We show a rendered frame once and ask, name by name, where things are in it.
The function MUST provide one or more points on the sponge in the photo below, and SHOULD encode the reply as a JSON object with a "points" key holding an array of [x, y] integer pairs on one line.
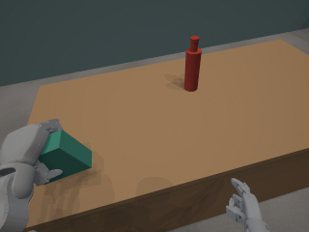
{"points": [[64, 152]]}

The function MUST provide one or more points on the right robot hand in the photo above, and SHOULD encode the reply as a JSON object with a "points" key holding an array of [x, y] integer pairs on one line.
{"points": [[247, 207]]}

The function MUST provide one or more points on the left robot hand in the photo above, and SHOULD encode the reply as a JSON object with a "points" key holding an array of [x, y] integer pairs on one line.
{"points": [[25, 145]]}

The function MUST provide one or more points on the table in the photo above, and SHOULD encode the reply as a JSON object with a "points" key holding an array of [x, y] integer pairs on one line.
{"points": [[164, 157]]}

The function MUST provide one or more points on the robot left forearm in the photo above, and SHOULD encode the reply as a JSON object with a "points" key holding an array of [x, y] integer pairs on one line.
{"points": [[16, 190]]}

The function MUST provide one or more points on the robot right forearm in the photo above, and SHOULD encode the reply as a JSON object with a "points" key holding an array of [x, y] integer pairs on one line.
{"points": [[255, 225]]}

